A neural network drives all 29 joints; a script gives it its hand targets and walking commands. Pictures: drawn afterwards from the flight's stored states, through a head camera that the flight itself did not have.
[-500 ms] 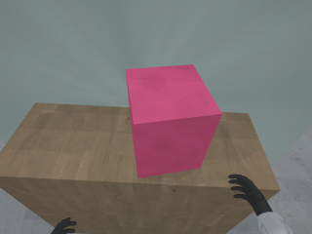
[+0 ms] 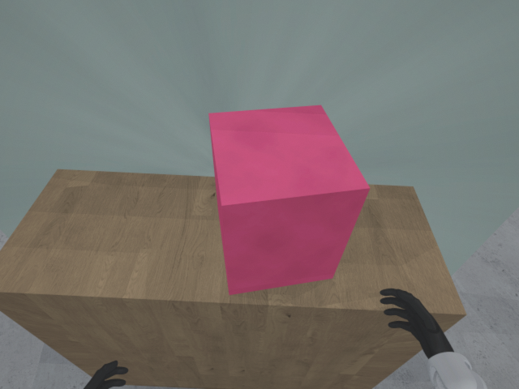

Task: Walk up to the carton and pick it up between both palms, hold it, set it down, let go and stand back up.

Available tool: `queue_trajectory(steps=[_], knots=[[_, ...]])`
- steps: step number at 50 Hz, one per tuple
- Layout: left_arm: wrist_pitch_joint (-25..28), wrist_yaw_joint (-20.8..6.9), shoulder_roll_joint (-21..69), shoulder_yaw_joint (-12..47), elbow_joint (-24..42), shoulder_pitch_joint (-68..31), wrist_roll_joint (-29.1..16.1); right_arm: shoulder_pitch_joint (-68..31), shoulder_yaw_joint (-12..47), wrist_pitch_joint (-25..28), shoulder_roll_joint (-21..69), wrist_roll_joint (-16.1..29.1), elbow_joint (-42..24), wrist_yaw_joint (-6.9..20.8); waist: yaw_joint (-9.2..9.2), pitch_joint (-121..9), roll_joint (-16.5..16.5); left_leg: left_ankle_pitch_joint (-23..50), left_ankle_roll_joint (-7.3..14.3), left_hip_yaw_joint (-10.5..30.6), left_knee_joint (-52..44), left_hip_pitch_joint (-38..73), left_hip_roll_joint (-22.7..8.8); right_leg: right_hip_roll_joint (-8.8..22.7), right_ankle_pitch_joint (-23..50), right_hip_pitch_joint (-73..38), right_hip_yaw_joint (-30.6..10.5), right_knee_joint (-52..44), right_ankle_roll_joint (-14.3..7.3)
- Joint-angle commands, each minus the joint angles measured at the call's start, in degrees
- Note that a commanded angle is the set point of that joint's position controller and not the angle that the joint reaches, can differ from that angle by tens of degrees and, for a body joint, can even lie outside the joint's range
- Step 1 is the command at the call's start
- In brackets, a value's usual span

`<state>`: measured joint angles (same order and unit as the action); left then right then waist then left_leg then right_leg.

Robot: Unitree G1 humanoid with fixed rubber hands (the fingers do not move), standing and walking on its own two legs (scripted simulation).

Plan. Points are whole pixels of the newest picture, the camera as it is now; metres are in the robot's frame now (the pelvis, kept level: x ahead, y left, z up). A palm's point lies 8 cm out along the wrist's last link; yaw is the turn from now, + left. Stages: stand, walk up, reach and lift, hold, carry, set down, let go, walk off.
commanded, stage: stand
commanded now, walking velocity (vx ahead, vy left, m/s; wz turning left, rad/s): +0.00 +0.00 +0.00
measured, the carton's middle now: (274, 201) +0.42 +0.00 +0.05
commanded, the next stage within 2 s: none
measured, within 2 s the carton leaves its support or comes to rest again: neither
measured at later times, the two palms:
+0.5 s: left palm out of the picture +0.12 +0.28 -0.09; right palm (430, 341) +0.20 -0.22 -0.01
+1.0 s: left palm out of the picture +0.12 +0.28 -0.08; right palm (430, 342) +0.20 -0.23 -0.01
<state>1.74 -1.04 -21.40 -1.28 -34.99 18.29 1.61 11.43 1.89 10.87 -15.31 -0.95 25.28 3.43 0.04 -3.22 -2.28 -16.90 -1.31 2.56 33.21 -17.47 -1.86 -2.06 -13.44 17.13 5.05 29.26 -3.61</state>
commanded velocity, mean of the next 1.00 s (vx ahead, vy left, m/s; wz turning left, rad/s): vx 0.00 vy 0.00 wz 0.00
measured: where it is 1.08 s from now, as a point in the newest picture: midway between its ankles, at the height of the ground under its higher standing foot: outside the picture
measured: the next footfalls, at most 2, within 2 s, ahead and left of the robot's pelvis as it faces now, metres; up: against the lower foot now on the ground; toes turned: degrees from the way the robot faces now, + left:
none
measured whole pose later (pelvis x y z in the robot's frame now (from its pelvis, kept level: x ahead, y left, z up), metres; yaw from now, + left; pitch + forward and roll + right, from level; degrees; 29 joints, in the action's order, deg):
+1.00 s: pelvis +0.00 +0.00 +0.00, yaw +0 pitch +1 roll -1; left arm 1.8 -1.5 -21.4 -1.3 -35.3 16.2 1.6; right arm 11.4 1.9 12.0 -15.4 -0.9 24.8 2.9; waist 0.4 -2.2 -1.8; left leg -16.9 -1.3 2.5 33.2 -17.4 -1.9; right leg -2.0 -13.4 17.1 5.1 29.3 -3.6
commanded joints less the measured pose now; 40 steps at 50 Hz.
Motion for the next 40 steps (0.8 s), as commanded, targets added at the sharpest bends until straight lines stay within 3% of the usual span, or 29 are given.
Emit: queue_trajectory(steps=[1, 3, 5, 6, 8, 9, 10, 12, 14, 15, 16, 17, 19, 22, 23, 26, 28, 29, 30, 31, 33, 35, 37, 40], knots=[[2.34, -0.77, -12.07, -4.72, -1.28, -5.51, -0.2, 0.52, -7.14, -6.79, -16.72, -1.32, 3.15, -4.89, -0.27, 6.45, 16.84, -5.69, 4.32, 4.04, -6.05, -3.16, -2.23, 8.53, -10.6, 1.19, -11.4, -6.56, -2.12], [2.48, -0.88, -11.97, -4.67, -1.0, -5.31, -0.26, 0.38, -7.03, -6.82, -16.12, -1.22, 3.36, -4.8, -0.55, 6.65, 17.77, -6.15, 4.67, 3.9, -5.74, -3.2, -2.42, 8.93, -11.69, 1.31, -11.83, -6.66, -2.03], [2.55, -0.87, -11.54, -4.74, -1.08, -6.0, 0.2, 0.39, -7.5, -6.87, -16.61, -1.4, 3.24, -4.97, 0.08, 7.56, 16.29, -8.01, 4.45, 4.54, -5.6, -3.97, -2.1, 8.78, -13.91, 1.78, -12.14, -7.25, -1.94], [2.79, -0.84, -12.05, -4.72, -1.43, -4.97, -0.1, 1.41, -6.85, -6.89, -16.08, -1.22, 3.87, -5.1, -0.92, 6.91, 16.59, -7.72, 5.1, 4.49, -5.73, -3.81, -2.54, 9.46, -13.66, 1.54, -13.37, -7.4, -2.58], [2.81, -0.89, -11.58, -4.56, -1.39, -5.26, -0.13, 0.59, -6.97, -6.9, -15.94, -1.3, 3.67, -5.02, -0.46, 3.9, 16.12, -4.87, 4.79, 4.32, -5.16, -1.66, -2.45, 9.12, -12.02, 0.75, -12.34, -7.03, -2.1], [2.74, -0.87, -12.13, -4.74, -1.19, -5.95, 0.02, 0.04, -7.24, -6.7, -16.34, -1.42, 3.5, -5.01, -0.2, 5.33, 17.6, -3.99, 4.49, 4.24, -5.11, -2.14, -2.35, 9.5, -11.1, 0.78, -12.62, -7.4, -1.86], [2.69, -0.96, -11.7, -4.73, -1.12, -6.1, -0.21, 0.47, -6.91, -6.7, -15.84, -1.58, 3.31, -5.04, 0.02, 4.46, 15.56, -3.31, 4.62, 3.8, -4.6, -1.69, -2.53, 8.98, -10.21, 0.21, -11.79, -6.88, -1.87], [2.7, -0.82, -12.47, -4.88, -1.22, -6.43, -0.16, -0.39, -7.0, -6.77, -15.57, -1.18, 3.38, -4.85, -0.49, 5.55, 18.15, -3.14, 4.45, 4.05, -5.36, -2.97, -2.45, 9.04, -7.49, -0.69, -11.52, -6.09, -1.91], [2.64, -1.0, -12.18, -4.78, -0.95, -7.02, -0.19, 0.39, -6.96, -6.78, -16.05, -1.22, 3.5, -5.02, 0.13, 4.53, 17.73, -5.66, 4.51, 4.31, -5.93, -3.11, -2.61, 8.76, -8.52, -0.93, -11.04, -5.72, -1.99], [2.61, -0.84, -12.44, -4.95, -1.26, -6.08, -0.23, -0.55, -6.9, -6.61, -15.55, -1.27, 3.53, -5.0, -0.86, 5.89, 17.41, -5.53, 4.55, 4.19, -5.7, -3.6, -2.65, 9.09, -9.04, -0.46, -11.77, -5.69, -2.18], [2.61, -1.01, -11.76, -4.62, -1.4, -6.56, -0.28, -0.48, -7.06, -6.62, -15.85, -1.32, 3.03, -5.0, 0.09, 6.03, 18.28, -3.12, 4.21, 3.88, -5.54, -2.65, -2.51, 9.53, -9.08, 0.18, -12.01, -6.46, -2.1], [2.51, -1.02, -12.17, -4.75, -1.46, -6.4, -0.28, -0.05, -7.03, -6.73, -16.12, -1.26, 3.68, -5.05, -0.02, 4.18, 16.48, -4.38, 4.2, 3.95, -5.34, -1.36, -2.45, 8.94, -9.57, -0.12, -11.7, -7.17, -1.91], [2.6, -0.99, -11.97, -4.43, -1.03, -7.26, -0.3, 0.09, -7.1, -6.57, -16.39, -1.2, 3.54, -5.15, 0.4, 4.91, 17.56, -3.15, 4.17, 4.59, -5.89, -1.51, -2.85, 9.4, -8.99, 0.61, -11.46, -6.25, -2.08], [2.61, -0.96, -11.23, -4.17, -1.5, -6.01, -0.64, -0.81, -7.07, -6.64, -16.54, -1.46, 3.46, -5.09, -0.95, 5.07, 17.75, -3.48, 4.55, 4.09, -5.36, -2.77, -3.02, 8.87, -9.04, -0.5, -11.26, -6.15, -2.15], [2.52, -0.93, -11.64, -4.19, -1.38, -6.55, -0.51, -0.27, -7.22, -6.68, -16.51, -1.4, 3.01, -5.13, -0.29, 5.82, 18.23, -3.99, 4.46, 4.07, -5.54, -3.16, -2.39, 8.95, -8.02, -0.33, -11.38, -6.41, -2.29], [2.57, -1.14, -11.04, -4.03, -1.13, -7.23, -0.7, -1.19, -7.18, -6.6, -16.78, -1.51, 3.43, -5.27, -0.83, 4.16, 18.72, -2.38, 4.27, 4.02, -5.83, -2.2, -3.04, 9.0, -4.88, -1.08, -10.68, -5.11, -2.12], [2.68, -1.26, -11.38, -4.07, -1.36, -7.19, -0.7, -0.18, -7.17, -6.64, -16.86, -1.18, 3.35, -5.29, -0.07, 5.55, 19.56, -3.03, 4.37, 4.47, -6.12, -2.49, -2.83, 8.66, -6.21, -0.45, -10.86, -5.54, -2.29], [2.61, -1.21, -11.7, -4.22, -1.34, -7.13, -0.69, -1.08, -7.14, -6.76, -16.5, -1.33, 3.38, -5.27, -0.65, 5.05, 17.44, -3.78, 4.33, 4.29, -6.19, -2.97, -2.95, 9.09, -7.11, -1.13, -11.21, -6.4, -2.16], [2.67, -1.21, -12.27, -4.28, -1.44, -7.62, -0.44, 0.57, -6.92, -6.73, -16.24, -0.96, 3.59, -5.19, 0.36, 5.02, 17.53, -3.59, 4.27, 4.26, -5.8, -1.79, -2.88, 9.58, -8.97, -0.24, -11.85, -6.36, -2.68], [2.67, -1.18, -12.17, -4.24, -1.28, -6.73, -0.77, 0.39, -7.03, -6.62, -16.23, -1.05, 3.79, -5.25, -0.59, 6.55, 19.74, -3.3, 4.42, 4.42, -5.95, -2.0, -2.77, 10.01, -9.5, 0.93, -12.36, -6.74, -2.77], [2.44, -1.15, -12.15, -4.47, -1.58, -7.7, -0.66, 0.65, -6.68, -6.5, -15.72, -1.42, 3.59, -5.44, -0.15, 6.66, 20.12, -2.96, 4.58, 4.41, -6.39, -2.66, -3.1, 9.51, -7.66, 0.61, -11.78, -6.32, -2.58], [2.38, -1.28, -11.73, -4.32, -1.53, -8.13, -0.71, -0.23, -6.75, -6.39, -16.22, -1.36, 3.5, -5.6, -0.38, 5.47, 18.44, -3.57, 4.25, 5.09, -6.99, -2.6, -3.35, 8.85, -8.01, -0.48, -10.49, -5.65, -2.14], [2.39, -1.22, -11.37, -4.22, -1.26, -7.72, -1.03, -0.95, -6.73, -5.99, -16.26, -1.39, 3.14, -5.43, -0.23, 5.36, 19.41, -3.33, 4.28, 5.12, -7.32, -2.87, -3.59, 8.68, -4.34, -1.4, -10.52, -5.03, -2.61], [2.38, -1.36, -11.05, -4.12, -1.6, -8.29, -0.94, -1.15, -6.83, -6.02, -15.98, -1.44, 3.49, -5.43, -0.15, 5.39, 19.79, -4.2, 4.1, 4.92, -7.32, -2.67, -3.22, 8.79, -5.28, -1.53, -10.28, -4.9, -2.29]])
